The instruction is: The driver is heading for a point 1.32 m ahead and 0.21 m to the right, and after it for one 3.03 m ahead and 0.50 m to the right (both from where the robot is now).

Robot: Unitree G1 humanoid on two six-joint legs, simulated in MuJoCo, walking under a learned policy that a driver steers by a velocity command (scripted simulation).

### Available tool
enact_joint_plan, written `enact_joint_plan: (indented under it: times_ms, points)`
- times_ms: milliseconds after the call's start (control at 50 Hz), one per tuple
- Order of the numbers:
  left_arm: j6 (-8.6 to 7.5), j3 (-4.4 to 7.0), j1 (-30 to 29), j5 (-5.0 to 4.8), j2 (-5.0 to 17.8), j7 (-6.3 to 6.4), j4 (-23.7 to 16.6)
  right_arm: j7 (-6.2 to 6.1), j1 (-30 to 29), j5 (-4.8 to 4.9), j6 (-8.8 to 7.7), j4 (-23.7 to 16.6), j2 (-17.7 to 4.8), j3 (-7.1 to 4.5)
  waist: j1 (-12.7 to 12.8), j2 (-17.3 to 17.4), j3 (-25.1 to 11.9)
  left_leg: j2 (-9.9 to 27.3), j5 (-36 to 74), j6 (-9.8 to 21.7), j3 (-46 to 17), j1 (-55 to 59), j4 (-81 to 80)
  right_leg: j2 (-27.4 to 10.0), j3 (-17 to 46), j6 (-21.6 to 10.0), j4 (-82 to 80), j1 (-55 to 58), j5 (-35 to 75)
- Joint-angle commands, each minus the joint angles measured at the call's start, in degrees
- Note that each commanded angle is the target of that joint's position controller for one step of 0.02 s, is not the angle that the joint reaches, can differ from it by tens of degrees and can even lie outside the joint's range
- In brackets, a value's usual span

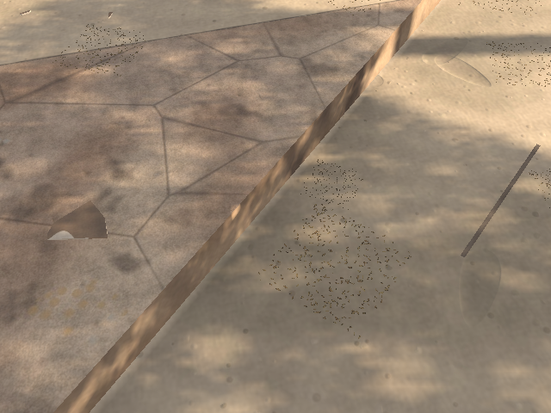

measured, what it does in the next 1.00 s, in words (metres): walks ahead: left foot, then right foot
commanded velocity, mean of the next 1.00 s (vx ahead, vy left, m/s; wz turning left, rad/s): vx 0.30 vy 0.00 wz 0.00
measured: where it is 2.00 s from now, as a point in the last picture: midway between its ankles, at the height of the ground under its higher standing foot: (310, 266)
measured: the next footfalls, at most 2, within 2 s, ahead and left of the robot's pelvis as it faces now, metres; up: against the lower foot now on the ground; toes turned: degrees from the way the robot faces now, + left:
left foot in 0.14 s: +0.24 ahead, +0.07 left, +0.00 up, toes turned +3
right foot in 0.64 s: +0.18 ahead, -0.10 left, +0.00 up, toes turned -3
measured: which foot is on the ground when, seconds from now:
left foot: up 0.00-0.12, down 0.14-0.64, up 0.66-1.00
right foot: down 0.00-0.14, up 0.16-0.62, down 0.64-1.00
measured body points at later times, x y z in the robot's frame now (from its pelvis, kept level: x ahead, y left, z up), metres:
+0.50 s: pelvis +0.14 +0.01 +0.00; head +0.14 +0.01 +0.45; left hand +0.18 +0.24 -0.16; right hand +0.13 -0.22 -0.16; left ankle +0.20 +0.07 -0.74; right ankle +0.14 -0.11 -0.71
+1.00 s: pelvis +0.28 +0.00 -0.01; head +0.31 -0.01 +0.44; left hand +0.16 +0.21 -0.14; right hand +0.46 -0.22 -0.13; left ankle +0.43 +0.12 -0.71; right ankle +0.14 -0.09 -0.74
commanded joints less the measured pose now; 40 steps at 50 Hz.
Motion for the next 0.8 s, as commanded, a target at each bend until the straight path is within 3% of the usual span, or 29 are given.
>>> enact_joint_plan:
  times_ms: [20, 60, 100, 120, 140, 160, 180, 200, 220, 240, 260, 280, 320, 340, 400, 440, 500, 540, 600, 620, 640, 660, 680, 720, 760, 800]
  points:
    - [-0.24, 0.54, 4.74, 0.3, 6.42, 0.84, -0.12, -0.48, -4.04, 0.52, -0.66, -2.75, -0.32, 0.73, -0.12, -6.49, 1.87, -3.96, 2.43, 0.39, 3.85, 5.68, -7.02, -13.6, 3.99, -0.2, 2.5, -2.11, 47.3]
    - [-0.04, 0.38, 4.51, 0.72, 6.61, 1.24, 0.59, -1.06, -2.8, 0.58, -0.98, -2.05, -1.4, 0.66, -0.7, -7.55, 1.25, -5.24, 0.35, 1.63, 3.67, 8.84, -9.24, -14.34, 4.47, -0.23, 5.91, 0.01, 52.22]
    - [-0.02, 0.51, 2.96, 0.81, 7.39, 1.75, 0.8, -1.88, 4.27, 0.4, -1.68, 0.69, -3.31, 0.02, -3.42, -8.3, -1.27, -7.3, -2.88, 3.3, 3.0, 15.34, -12.3, -14.8, 5.59, 0.27, 12.98, 2.26, 59.12]
    - [0.05, 0.69, 1.96, 0.37, 8.17, 1.83, 0.98, -2.26, 9.49, 0.24, -2.42, 2.53, -4.04, -0.39, -5.93, -7.63, -2.78, -7.32, 0.59, 4.12, 2.53, 20.37, -18.05, -14.25, 5.47, 0.68, 19.27, 2.81, 57.41]
    - [-0.09, 0.67, 0.59, -0.48, 8.44, 1.75, 0.67, -2.65, 15.51, -0.59, -3.39, 4.35, -5.17, -0.8, -8.66, -6.73, -5.6, -3.7, 11.5, 5.39, -0.41, 30.33, -21.79, -12.93, 5.07, 1.22, 27.31, -2.07, 48.41]
    - [-0.26, 0.18, 1.98, -1.47, 6.38, 1.94, -0.92, -2.86, 22.62, -1.83, -3.87, 5.67, -9.36, -1.71, -9.23, 0.06, -13.13, 9.84, 42.12, 9.46, -11.33, 45.86, -14.33, -9.2, 2.99, 2.11, 42.57, -13.14, 19.85]
    - [1.03, -0.2, 12.2, -3.83, 2.47, 2.01, 1.6, -2.37, 22.45, -0.52, -3.38, 5.7, -9.23, -1.55, -5.3, 8.01, -22.94, 23.17, 61.0, 20.95, -26.14, 56.38, -13.1, -1.47, 2.28, 3.78, 58.61, -23.8, -25.7]
    - [2.17, 1.05, 9.6, -1.27, 7.21, 2.11, 2.76, -1.92, 19.45, 1.83, -2.55, 4.71, -6.61, -1.25, -5.14, -1.03, -20.09, 19.81, 45.98, 20.72, -24.97, 48.15, -18.06, -3.4, 6.51, 3.56, 59.31, -24.35, -21.29]
    - [2.56, 1.21, 3.36, 0.55, 6.67, 1.69, 1.19, -2.13, 13.18, 1.93, -2.13, 3.77, -4.72, -0.6, -3.83, -0.24, -10.89, 16.87, 32.05, 18.69, -21.34, 38.9, -23.04, -4.58, 5.91, 3.98, 58.2, -26.15, -17.5]
    - [2.96, 1.24, -0.2, 1.55, 5.72, 1.28, 0.57, -2.4, 10.11, 1.64, -1.95, 3.39, -2.27, 0.2, -2.63, -1.64, -6.0, 14.18, 24.62, 16.11, -17.91, 31.52, -26.83, -6.26, 6.01, 4.42, 54.32, -24.89, -14.33]
    - [3.71, 1.32, -1.91, 1.96, 5.14, 0.94, 0.3, -2.87, 9.39, 1.47, -1.9, 3.6, -1.22, 0.68, -1.55, -1.13, -3.38, 11.78, 21.8, 13.96, -14.52, 26.14, -28.84, -7.33, 5.93, 5.01, 50.47, -22.22, -12.63]
    - [4.61, 0.97, -0.49, 2.02, 3.49, 0.71, 1.05, -3.19, 9.5, 1.2, -1.78, 4.29, -0.83, 0.98, -0.28, 0.03, -3.02, 9.65, 20.34, 12.17, -11.44, 21.89, -29.57, -7.32, 4.97, 5.51, 47.41, -18.04, -11.33]
    - [5.92, 0.41, 0.87, 1.28, 1.56, 0.96, 2.21, -3.18, 10.6, 0.41, -2.03, 5.16, -1.67, 1.14, 0.75, 0.76, -4.05, 7.46, 18.26, 10.41, -8.46, 19.37, -29.54, -6.56, 3.62, 5.96, 40.83, -13.95, -10.86]
    - [6.45, 0.31, 0.12, 1.11, 1.69, 1.3, 2.35, -3.11, 11.32, 0.2, -2.08, 5.47, -2.68, 1.05, 0.54, 1.46, -4.23, 7.15, 14.19, 10.0, -8.38, 19.39, -29.84, -6.39, 3.22, 6.04, 37.45, -13.71, -11.25]
    - [6.85, 0.81, -4.19, 1.75, 4.99, 1.16, 1.22, -2.57, 15.34, 0.72, -0.74, 6.37, -7.52, -0.83, -1.62, 5.25, -3.68, 7.83, -24.36, 10.11, -14.61, 20.25, -36.39, -5.87, 0.92, 4.92, 35.0, -17.62, -11.84]
    - [6.33, 1.07, -7.87, 1.77, 5.86, 0.38, -0.06, -2.53, 16.04, 0.76, 0.18, 6.37, -7.1, -1.18, -2.08, 5.09, -1.02, 9.38, -33.75, 9.78, -17.86, 19.26, -39.69, -6.41, 0.38, 4.28, 34.41, -20.02, -11.13]
    - [5.02, 0.84, -9.83, 1.49, 4.39, -0.13, -0.65, -2.68, 17.22, 0.69, 0.37, 6.74, -7.1, -1.66, -2.23, 2.56, -0.03, 9.93, -34.16, 9.66, -17.88, 19.57, -40.04, -6.4, -0.31, 3.53, 31.16, -19.68, -11.25]
    - [4.29, 0.8, -8.89, 1.14, 3.93, -0.09, -0.5, -2.75, 17.02, 0.88, 0.45, 6.72, -7.41, -1.98, -1.74, 2.67, -0.01, 9.5, -34.97, 9.66, -17.04, 18.93, -39.23, -5.51, -1.03, 2.67, 26.22, -16.56, -12.45]
    - [3.63, 0.81, -1.81, 0.67, 3.13, 0.42, 2.26, -2.86, 14.93, 1.7, 1.17, 6.08, -7.34, -2.53, 1.12, 1.69, 1.89, 6.58, -39.73, 8.0, -13.95, 12.42, -34.67, -3.65, -3.24, 0.23, 10.03, -4.76, -7.5]
    - [3.3, 1.02, 1.57, 0.91, 4.19, 0.88, 3.49, -2.76, 12.89, 1.58, 1.16, 5.0, -5.88, -2.4, 2.11, -1.47, 3.63, 3.93, -38.88, 6.31, -11.06, 6.35, -28.24, -5.69, 0.3, -0.86, 4.64, 0.84, -10.1]
    - [2.73, 1.34, 5.55, 1.47, 6.85, 1.49, 4.02, -2.38, 10.75, 1.72, 0.75, 3.05, -2.06, -1.51, 2.8, -12.05, 2.11, -1.03, -35.33, 4.03, -4.36, -2.17, -12.31, -17.55, 16.15, -2.71, -3.81, 6.88, -21.92]
    - [2.6, 2.78, 4.06, 0.55, 12.38, 1.68, 3.24, -1.81, 9.08, 1.2, 0.22, 1.54, -0.53, -1.08, 1.69, -17.05, 6.18, -6.71, -26.53, 2.13, 1.98, -10.76, -1.83, -28.22, 32.45, -6.2, -11.09, 4.26, -33.28]
    - [2.63, 2.79, 0.82, 0.51, 10.95, 1.84, 2.82, -1.08, 6.93, -0.99, -0.08, 1.12, -4.34, -1.81, -0.08, -8.99, 9.12, -2.46, -20.08, 2.16, -3.12, -8.98, 2.89, -27.75, 30.99, -6.73, -11.16, -2.62, -32.48]
    - [1.63, 2.52, -3.38, 0.12, 9.39, 1.33, 1.28, 0.03, 8.85, -0.52, -0.56, 2.07, -4.91, -2.27, -3.35, -6.81, 6.85, -1.86, -14.76, 0.75, -3.62, -6.71, 5.24, -22.98, 23.32, -4.53, -10.92, -2.65, -22.0]
    - [0.59, 2.31, -2.16, -0.04, 8.28, 1.22, 1.31, 0.5, 8.62, -0.95, -0.44, 2.66, -4.45, -2.44, -3.4, -5.94, 4.53, -1.6, -10.86, -0.52, -1.91, -5.71, 8.25, -19.8, 16.75, -3.75, -9.73, -1.5, -11.8]
    - [0.04, 2.07, 0.99, 0.12, 7.46, 1.04, 2.26, 0.45, 5.6, -0.76, -0.22, 1.65, -3.16, -2.21, -2.48, -5.83, 4.42, -0.99, -8.26, -1.3, -1.07, -7.09, 8.73, -18.84, 13.85, -4.08, -8.82, -0.63, -4.64]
